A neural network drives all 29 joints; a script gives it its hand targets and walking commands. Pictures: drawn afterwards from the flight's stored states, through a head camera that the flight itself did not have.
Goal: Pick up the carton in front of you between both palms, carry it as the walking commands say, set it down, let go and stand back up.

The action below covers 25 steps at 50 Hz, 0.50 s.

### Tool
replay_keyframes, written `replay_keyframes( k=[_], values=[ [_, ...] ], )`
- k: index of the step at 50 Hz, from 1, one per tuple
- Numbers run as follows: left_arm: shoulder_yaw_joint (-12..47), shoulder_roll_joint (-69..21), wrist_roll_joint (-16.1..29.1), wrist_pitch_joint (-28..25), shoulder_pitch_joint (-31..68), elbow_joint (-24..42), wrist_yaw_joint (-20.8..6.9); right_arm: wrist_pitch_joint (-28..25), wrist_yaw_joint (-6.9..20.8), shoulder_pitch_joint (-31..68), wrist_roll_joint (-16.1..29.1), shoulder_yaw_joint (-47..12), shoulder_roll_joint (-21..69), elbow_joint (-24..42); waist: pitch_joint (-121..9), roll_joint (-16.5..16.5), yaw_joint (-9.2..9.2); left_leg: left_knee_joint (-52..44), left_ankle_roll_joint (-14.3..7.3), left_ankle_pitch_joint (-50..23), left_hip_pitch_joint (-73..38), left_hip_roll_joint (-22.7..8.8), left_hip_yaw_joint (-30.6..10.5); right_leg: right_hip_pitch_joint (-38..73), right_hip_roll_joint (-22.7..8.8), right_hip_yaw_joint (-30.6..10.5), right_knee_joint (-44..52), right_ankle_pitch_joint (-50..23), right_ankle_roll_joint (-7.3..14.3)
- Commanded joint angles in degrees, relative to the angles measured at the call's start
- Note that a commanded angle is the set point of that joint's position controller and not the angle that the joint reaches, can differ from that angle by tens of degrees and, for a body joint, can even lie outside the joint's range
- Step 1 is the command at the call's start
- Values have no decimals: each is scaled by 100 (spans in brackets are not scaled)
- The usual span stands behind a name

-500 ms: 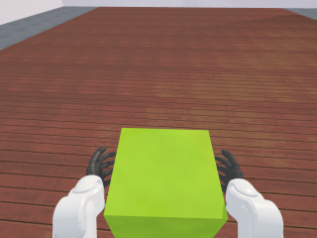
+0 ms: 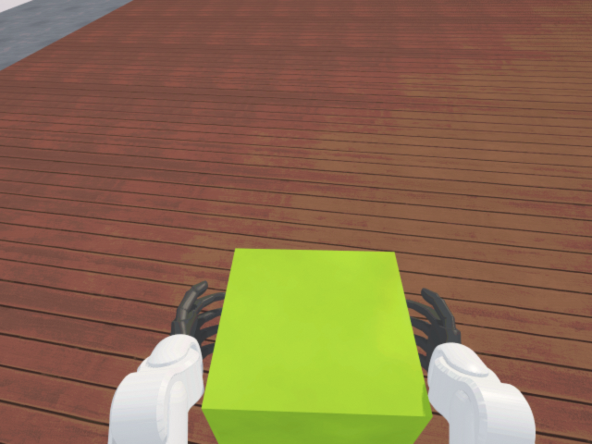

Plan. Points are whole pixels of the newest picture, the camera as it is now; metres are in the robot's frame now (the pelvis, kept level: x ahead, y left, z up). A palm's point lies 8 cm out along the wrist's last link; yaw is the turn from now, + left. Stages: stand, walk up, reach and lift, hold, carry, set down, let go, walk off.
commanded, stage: carry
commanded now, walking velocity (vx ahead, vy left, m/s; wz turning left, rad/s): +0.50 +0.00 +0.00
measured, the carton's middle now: (311, 367) +0.24 +0.01 +0.00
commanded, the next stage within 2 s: none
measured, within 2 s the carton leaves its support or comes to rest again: neither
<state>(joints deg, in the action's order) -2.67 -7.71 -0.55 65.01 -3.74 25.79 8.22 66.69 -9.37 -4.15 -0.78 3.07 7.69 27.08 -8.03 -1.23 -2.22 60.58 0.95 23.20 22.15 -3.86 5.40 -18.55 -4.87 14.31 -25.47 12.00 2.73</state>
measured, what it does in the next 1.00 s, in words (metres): walks ahead: left foot, then right foot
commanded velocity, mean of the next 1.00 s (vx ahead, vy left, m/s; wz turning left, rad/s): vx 0.37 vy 0.00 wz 0.00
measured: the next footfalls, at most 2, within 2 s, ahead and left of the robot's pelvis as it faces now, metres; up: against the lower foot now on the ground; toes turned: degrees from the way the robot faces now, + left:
left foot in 0.32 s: +0.43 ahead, +0.12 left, +0.00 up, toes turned +10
right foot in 0.86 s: +0.80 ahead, -0.11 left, +0.00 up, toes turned -7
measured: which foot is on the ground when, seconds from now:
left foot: up 0.00-0.30, down 0.32-0.90, up 0.92-1.00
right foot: down 0.00-0.36, up 0.38-0.84, down 0.86-1.00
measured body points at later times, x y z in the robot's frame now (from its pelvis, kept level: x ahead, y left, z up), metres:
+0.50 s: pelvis +0.35 +0.05 +0.00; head +0.35 +0.06 +0.45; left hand +0.60 +0.18 +0.05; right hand +0.56 -0.12 +0.05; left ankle +0.39 +0.11 -0.74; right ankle +0.23 -0.09 -0.64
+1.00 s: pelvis +0.68 -0.01 -0.01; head +0.71 -0.03 +0.44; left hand +0.93 +0.14 +0.06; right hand +0.93 -0.16 +0.05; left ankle +0.53 +0.11 -0.65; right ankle +0.77 -0.09 -0.74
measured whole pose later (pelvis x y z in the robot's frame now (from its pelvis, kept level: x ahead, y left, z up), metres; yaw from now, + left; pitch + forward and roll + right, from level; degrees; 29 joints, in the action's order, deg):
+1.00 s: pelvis +0.68 -0.01 -0.01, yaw +1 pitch +3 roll +0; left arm -2.3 -7.5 -0.1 65.5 -1.7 29.9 8.8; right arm 66.5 -8.9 -2.8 -0.4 3.3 7.5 31.2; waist -0.9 -2.6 -1.0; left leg 63.2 0.6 24.0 17.5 -3.5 3.6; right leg -22.6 -4.0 16.0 -26.5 7.0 4.1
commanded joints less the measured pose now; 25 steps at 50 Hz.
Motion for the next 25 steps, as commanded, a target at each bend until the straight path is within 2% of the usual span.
replay_keyframes(
  k=[1, 2, 3, 4, 5, 6, 7, 8, 9, 10, 11, 12, 13, 14, 15, 16, 17, 18, 19, 20, 21, 22, 23, 24, 25],
  values=[
    [3286, -4419, 1359, -343, 2142, 1096, -526, -507, 321, 2185, 993, -3576, 4801, 840, -861, 965, 117, -598, -145, -1212, 1480, -316, -94, 2020, -1372, -1585, 1566, -557, 266],
    [3300, -4348, 1340, -332, 2070, 1032, -520, -539, 310, 2177, 928, -3549, 4711, 879, -703, 1018, 129, -761, -133, -1531, 1649, -347, -55, 2018, -1284, -1340, 1649, -605, 230],
    [3271, -4185, 1343, -360, 2085, 1287, -493, -534, 271, 2042, 1032, -3511, 4657, 846, -782, 721, 99, -902, -149, -1521, 1707, -285, 34, 2308, -1244, -1262, 1670, -1033, 277],
    [3344, -4054, 1421, -358, 2213, 1520, -467, -526, 230, 1925, 967, -3524, 4559, 950, -754, 832, 128, -1403, -112, -1461, 1660, -215, 138, 2461, -1171, -1052, 1622, -1215, 317],
    [3344, -3927, 1390, -304, 2050, 1380, -426, -507, 212, 1959, 988, -3439, 4421, 1068, -581, 864, 108, -1523, -107, -1676, 1674, -257, 181, 2384, -1188, -896, 1611, -1312, 332],
    [3328, -3780, 1437, -275, 2105, 1490, -387, -455, 169, 1892, 978, -3367, 4220, 1065, -522, 750, 69, -1914, -93, -1546, 1652, -206, 362, 2474, -1115, -773, 1613, -1390, 354],
    [3264, -3594, 1293, -219, 1838, 1332, -339, -397, 134, 1890, 968, -3388, 4114, 1072, -228, 850, 90, -2023, -120, -1685, 1745, -168, 476, 2359, -1058, -684, 1582, -1850, 313],
    [3137, -3418, 1282, -163, 1750, 1293, -287, -303, 110, 1765, 883, -3287, 3843, 1018, -140, 1118, 46, -2245, -174, -1691, 1592, -171, 577, 2364, -1017, -570, 1600, -1888, 317],
    [3099, -3325, 1196, -104, 1633, 1142, -225, -230, 93, 1709, 880, -3271, 3692, 942, 2, 1053, 40, -2569, -194, -1606, 1483, -62, 713, 2409, -996, -552, 1558, -2029, 313],
    [3035, -3175, 1137, -31, 1447, 1035, -190, -161, 69, 1691, 858, -3182, 3552, 997, 212, 1095, 50, -2722, -207, -1909, 1363, -33, 828, 2167, -1024, -498, 1579, -2063, 323],
    [2986, -3017, 1082, 37, 1532, 949, -139, -92, 32, 1535, 786, -3096, 3292, 751, 177, 1044, 72, -2921, -283, -1763, 1171, 81, 909, 2400, -1049, -460, 1413, -2558, 239],
    [2848, -2876, 987, 96, 1484, 910, -80, -24, 18, 1444, 813, -3072, 3183, 667, 341, 1154, 67, -2984, -290, -1941, 800, 141, 1083, 2129, -960, -312, 1250, -2749, 200],
    [2856, -2788, 947, 143, 1475, 949, -59, -19, 8, 1468, 819, -3061, 3132, 797, 269, 949, 114, -2901, -334, -1812, 141, 274, 1208, 1861, -957, -194, 848, -3130, 145],
    [2912, -2834, 958, 189, 1666, 952, -37, 1, -6, 1498, 903, -2982, 3080, 640, -18, 739, 267, -3106, -440, -1305, -744, 547, 1271, 1649, -780, 33, -271, -3744, 5],
    [2923, -2776, 855, 214, 1572, 863, -41, -8, -13, 1519, 857, -2953, 3167, 517, -526, 677, 359, -3303, -596, -1107, -2009, 156, 667, 875, -488, 47, -1634, -3211, -247],
    [3021, -2972, 895, 213, 1732, 1172, -64, -54, 24, 1558, 979, -2990, 3225, 622, -1142, -1274, 407, -3977, -1029, -535, -3293, -1311, -1832, -676, 110, 23, -3518, -1563, -493],
    [3212, -3192, 1038, 184, 1991, 1315, -121, -96, 72, 1680, 983, -2978, 3501, 587, -1258, -2031, 324, -4637, -1652, -1500, -3827, -1937, -3550, -1846, 620, -697, -4868, 1260, -465],
    [3336, -3544, 1163, 115, 2137, 1305, -202, -130, 171, 1693, 1066, -3102, 3898, 652, -1180, -1257, 347, -4822, -1476, -1739, -3335, -1976, -3123, -1856, 59, -1384, -5230, 1299, -351],
    [3374, -3962, 1190, 16, 2196, 1292, -260, -220, 285, 1998, 1240, -3311, 4296, 960, -1211, -501, 345, -4755, -1394, -2234, -3149, -1981, -2663, -1879, -88, -1379, -5138, 1214, -282],
    [3384, -4332, 1174, -62, 2121, 1046, -349, -351, 386, 2457, 1333, -3516, 4528, 1188, -1073, -105, 347, -4623, -1252, -2687, -2567, -1852, -2194, -1730, -236, -1410, -5007, 921, -273],
    [3482, -4600, 1139, -169, 2138, 1092, -379, -391, 471, 2336, 1374, -3505, 4766, 1058, -1205, 1, 329, -4696, -1009, -2368, -2261, -1704, -1531, -1456, -391, -1492, -4433, 607, -247],
    [3478, -4785, 1108, -227, 2076, 1015, -393, -501, 533, 2416, 1412, -3578, 4838, 1124, -1099, -348, 293, -4723, -872, -2298, -2065, -1548, -1229, -1278, -393, -1381, -4133, 423, -272],
    [3443, -4758, 953, -265, 1680, 662, -396, -534, 583, 2257, 1395, -3580, 4778, 983, -1015, -400, 267, -4894, -700, -2126, -1897, -1454, -968, -1263, -363, -1195, -3820, 132, -275],
    [3314, -4725, 821, -307, 1394, 535, -401, -549, 615, 2185, 1334, -3585, 4764, 944, -832, -376, 245, -5008, -613, -2346, -1933, -1356, -610, -1410, -380, -1061, -3527, -61, -294],
    [3352, -4719, 770, -334, 1219, 402, -395, -583, 647, 2124, 1226, -3637, 4665, 1040, -771, -429, 238, -5029, -630, -2518, -1928, -1291, -378, -1453, -341, -996, -3389, -225, -289]
  ],
)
